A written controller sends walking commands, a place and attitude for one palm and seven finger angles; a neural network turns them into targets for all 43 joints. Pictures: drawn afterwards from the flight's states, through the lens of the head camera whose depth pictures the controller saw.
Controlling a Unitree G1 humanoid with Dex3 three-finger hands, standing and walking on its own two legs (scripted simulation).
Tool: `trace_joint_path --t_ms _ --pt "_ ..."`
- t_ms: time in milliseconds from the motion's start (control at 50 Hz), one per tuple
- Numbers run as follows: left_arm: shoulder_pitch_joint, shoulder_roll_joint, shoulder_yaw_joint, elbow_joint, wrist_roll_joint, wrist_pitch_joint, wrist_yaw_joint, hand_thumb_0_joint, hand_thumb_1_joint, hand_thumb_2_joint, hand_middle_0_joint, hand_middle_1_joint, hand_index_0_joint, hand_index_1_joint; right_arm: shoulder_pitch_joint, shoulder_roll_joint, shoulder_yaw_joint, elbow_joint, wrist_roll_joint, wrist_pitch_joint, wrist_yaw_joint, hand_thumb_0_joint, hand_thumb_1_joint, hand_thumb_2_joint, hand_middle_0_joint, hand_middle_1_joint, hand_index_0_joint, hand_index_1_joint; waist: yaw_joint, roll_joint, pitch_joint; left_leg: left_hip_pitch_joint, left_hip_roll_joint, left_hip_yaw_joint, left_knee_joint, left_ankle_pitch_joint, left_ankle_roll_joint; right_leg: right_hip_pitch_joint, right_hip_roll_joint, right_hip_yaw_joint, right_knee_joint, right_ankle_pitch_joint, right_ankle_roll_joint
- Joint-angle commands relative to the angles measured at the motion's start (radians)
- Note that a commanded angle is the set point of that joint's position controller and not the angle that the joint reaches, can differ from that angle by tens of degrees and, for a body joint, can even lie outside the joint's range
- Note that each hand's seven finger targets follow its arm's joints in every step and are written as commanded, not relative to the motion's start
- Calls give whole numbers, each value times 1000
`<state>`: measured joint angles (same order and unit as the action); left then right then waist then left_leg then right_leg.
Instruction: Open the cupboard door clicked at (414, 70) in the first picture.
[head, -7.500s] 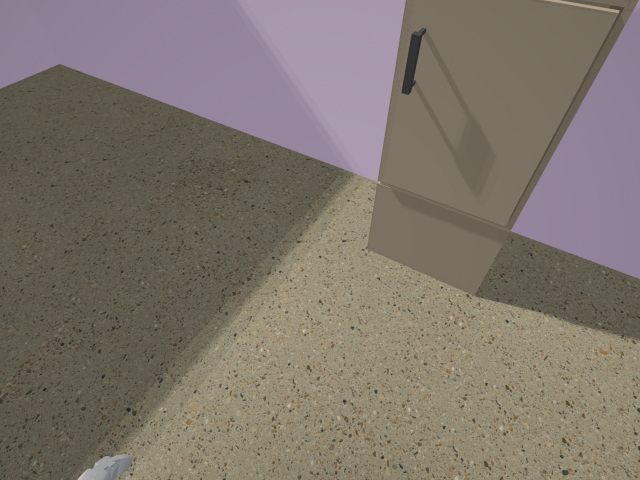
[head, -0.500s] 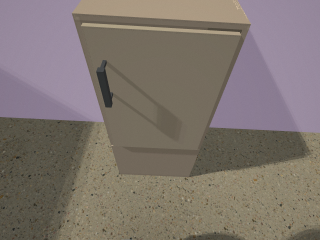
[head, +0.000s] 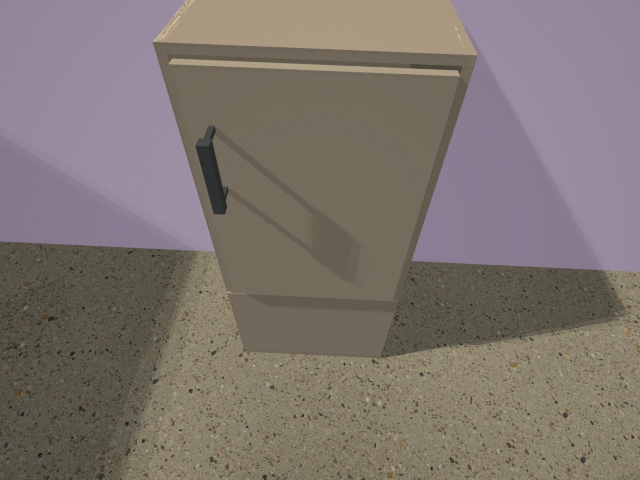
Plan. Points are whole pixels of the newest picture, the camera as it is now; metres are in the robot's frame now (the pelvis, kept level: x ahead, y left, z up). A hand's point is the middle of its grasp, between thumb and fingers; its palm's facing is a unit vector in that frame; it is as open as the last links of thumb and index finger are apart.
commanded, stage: come to a stop and stand still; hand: left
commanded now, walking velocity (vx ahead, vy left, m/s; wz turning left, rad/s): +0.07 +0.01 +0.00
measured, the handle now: (215, 171) +0.56 +0.23 +0.05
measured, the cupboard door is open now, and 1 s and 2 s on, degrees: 0 0 0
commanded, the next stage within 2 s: look again from close up in 0.26 s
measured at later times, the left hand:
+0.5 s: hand out of the picture +0.01 +0.16 -0.17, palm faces -0.01 -0.97 -0.22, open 7.3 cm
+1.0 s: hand out of the picture +0.05 +0.17 -0.15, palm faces +0.12 -0.97 -0.21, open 7.3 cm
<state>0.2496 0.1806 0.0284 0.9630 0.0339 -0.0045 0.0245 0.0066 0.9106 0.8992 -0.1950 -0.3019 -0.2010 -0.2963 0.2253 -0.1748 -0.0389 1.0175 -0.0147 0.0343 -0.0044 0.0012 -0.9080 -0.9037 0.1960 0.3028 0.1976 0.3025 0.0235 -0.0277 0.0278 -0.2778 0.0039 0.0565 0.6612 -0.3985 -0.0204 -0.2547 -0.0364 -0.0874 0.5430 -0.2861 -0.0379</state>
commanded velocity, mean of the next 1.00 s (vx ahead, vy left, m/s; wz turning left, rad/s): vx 0.02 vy -0.03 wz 0.00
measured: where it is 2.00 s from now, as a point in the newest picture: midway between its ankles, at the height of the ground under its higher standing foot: outside the picture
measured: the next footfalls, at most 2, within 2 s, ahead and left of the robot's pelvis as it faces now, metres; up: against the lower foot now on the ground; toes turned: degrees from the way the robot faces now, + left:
left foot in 0.04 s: +0.03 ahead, +0.10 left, +0.00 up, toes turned +2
right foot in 0.36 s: +0.02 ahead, -0.10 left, +0.00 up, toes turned -2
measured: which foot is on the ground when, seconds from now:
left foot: up 0.00-0.02, down 0.04-1.00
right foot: down 0.00-0.10, up 0.12-0.34, down 0.36-1.00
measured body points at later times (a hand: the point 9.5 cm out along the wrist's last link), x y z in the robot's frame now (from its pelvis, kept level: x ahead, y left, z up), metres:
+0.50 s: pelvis +0.01 -0.01 +0.00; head +0.04 -0.03 +0.45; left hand +0.02 +0.21 -0.15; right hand -0.01 -0.22 -0.17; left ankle -0.02 +0.11 -0.73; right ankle -0.02 -0.09 -0.74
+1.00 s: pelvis +0.01 -0.01 +0.00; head +0.03 -0.01 +0.45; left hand +0.04 +0.23 -0.14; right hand +0.03 -0.24 -0.15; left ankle -0.01 +0.10 -0.74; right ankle -0.02 -0.09 -0.74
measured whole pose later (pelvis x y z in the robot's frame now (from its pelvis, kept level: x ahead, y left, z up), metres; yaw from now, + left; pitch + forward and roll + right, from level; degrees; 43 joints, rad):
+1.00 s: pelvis +0.01 -0.01 +0.00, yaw -1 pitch +0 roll +0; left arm 0.41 0.15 0.02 0.74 -0.05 0.05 0.06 0.02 0.93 0.90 -0.20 -0.30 -0.20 -0.30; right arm 0.30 -0.17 0.02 1.02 0.01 -0.06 -0.05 0.01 -0.92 -0.90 0.20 0.30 0.20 0.30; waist 0.01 0.01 0.03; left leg -0.19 0.01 0.07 0.50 -0.31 0.02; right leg -0.17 0.03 -0.05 0.49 -0.32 -0.04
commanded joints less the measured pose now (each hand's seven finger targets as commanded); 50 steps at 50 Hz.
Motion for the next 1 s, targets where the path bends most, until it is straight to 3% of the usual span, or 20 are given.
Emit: trace_joint_path --t_ms 0,40,100,180,280,320,340,360,380,440,480,540,600,680,760,900,920,940,960,980 --pt "36 142 34 -19 -17 -2 8 0 900 900 -200 -300 -200 -300 109 -37 12 -10 1 -44 -9 0 -900 -900 200 300 200 300 -19 -50 -37 154 22 -4 -274 158 19 -22 -152 164 -118 111 -57" --pt "35 66 19 -29 -15 8 -2 0 900 900 -200 -300 -200 -300 134 -117 4 -7 -14 -49 -14 0 -900 -900 200 300 200 300 -15 200 -7 113 222 -232 -380 130 116 -104 -20 29 3 -124 14" --pt "-12 54 10 -15 1 15 -9 0 900 900 -200 -300 -200 -300 109 -101 10 -8 -16 -50 -22 0 -900 -900 200 300 200 300 -28 233 106 -58 255 -317 -523 -139 175 -95 2 19 163 -178 12" --pt "9 23 5 18 -3 4 -26 0 900 900 -200 -300 -200 -300 140 -97 13 6 -16 -62 -33 0 -900 -900 200 300 200 300 -36 141 73 42 253 -290 -489 17 195 -157 -2 43 235 -167 11" --pt "52 -3 1 58 -17 -12 -18 0 900 900 -200 -300 -200 -300 172 -90 12 45 -10 -64 -42 0 -900 -900 200 300 200 300 -21 103 -9 106 209 -183 -328 381 156 6 10 24 -72 -42 28" --pt "129 32 7 96 -19 -23 -6 0 900 900 -200 -300 -200 -300 170 -50 21 51 3 -70 -39 0 -900 -900 200 300 200 300 3 4 -57 -12 136 -100 -232 283 83 208 -68 132 -168 134 13" --pt "209 80 -4 147 -8 -32 40 0 900 900 -200 -300 -200 -300 -3 -87 16 -10 13 -78 -24 0 -900 -900 200 300 200 300 50 -23 54 -25 82 -33 -54 216 23 48 -128 219 -198 518 12" --pt "145 118 -19 101 -17 -48 33 0 900 900 -200 -300 -200 -300 64 -9 27 -40 3 -59 -11 0 -900 -900 200 300 200 300 -24 -78 12 -47 40 -25 0 -20 22 33 -199 267 -243 289 -31" --pt "117 108 -10 92 -14 -61 25 0 900 900 -200 -300 -200 -300 77 6 29 -23 -7 -50 -2 0 -900 -900 200 300 200 300 -19 -102 -12 -62 41 -11 53 -49 27 56 -207 277 -244 279 -70" --pt "107 79 -10 85 -16 -72 34 0 900 900 -200 -300 -200 -300 119 11 31 -5 1 -57 -6 0 -900 -900 200 300 200 300 -45 -92 -89 -63 40 -20 31 -13 31 195 -182 218 -151 698 -111" --pt "100 82 -10 85 -19 -68 35 0 900 900 -200 -300 -200 -300 143 21 33 14 4 -64 -13 0 -900 -900 200 300 200 300 -53 -47 -116 33 25 -6 -107 80 26 209 -153 164 -78 792 -91" --pt "106 46 -19 90 -28 -49 34 0 900 900 -200 -300 -200 -300 157 -37 30 44 0 -71 -27 0 -900 -900 200 300 200 300 -45 53 -64 121 115 -82 -179 431 57 92 -72 133 -54 460 -24" --pt "101 55 -18 97 -20 -36 30 0 900 900 -200 -300 -200 -300 114 -30 38 46 -1 -61 -32 0 -900 -900 200 300 200 300 -36 97 72 65 110 -86 -204 364 61 33 -63 142 -107 296 -19" --pt "118 58 -18 101 -18 -36 25 0 900 900 -200 -300 -200 -300 108 -38 37 48 0 -62 -33 0 -900 -900 200 300 200 300 -33 0 58 74 102 -83 -229 288 62 52 -67 149 -138 273 -16" --pt "110 68 -18 91 -20 -32 20 0 900 900 -200 -300 -200 -300 94 -58 40 48 -2 -62 -32 0 -900 -900 200 300 200 300 -31 22 52 75 97 -85 -249 255 62 58 -69 158 -153 212 -18" --pt "111 76 -16 91 -20 -33 18 0 900 900 -200 -300 -200 -300 93 -69 41 62 1 -69 -34 0 -900 -900 200 300 200 300 -26 27 13 94 102 -84 -256 317 63 97 -73 152 -139 290 -18" --pt "210 97 -8 129 -12 -46 59 0 900 900 -200 -300 -200 -300 -26 -98 27 -12 15 -66 -26 0 -900 -900 200 300 200 300 31 -106 96 -34 90 -34 -24 267 27 68 -145 249 -163 813 64" --pt "-547 294 67 -1416 -230 -263 41 0 877 890 -202 -315 -202 -315 29 -261 5 -350 64 -223 -70 0 -900 -900 200 300 200 300 -121 128 -417 242 -1 -44 -202 475 69 151 -57 159 -49 680 3" --pt "-141 252 95 -1155 -142 -208 80 0 853 880 -203 -330 -203 -330 -45 -173 34 -280 39 -306 -103 0 -900 -900 200 300 200 300 -22 345 -420 360 23 -38 -223 706 75 121 22 122 13 461 -20" --pt "-103 162 47 -1100 -165 -158 128 0 830 870 -205 -345 -205 -345 -27 -168 11 -230 47 -329 -103 0 -900 -900 200 300 200 300 -50 311 -325 281 48 -65 -203 698 32 20 24 49 8 192 -4"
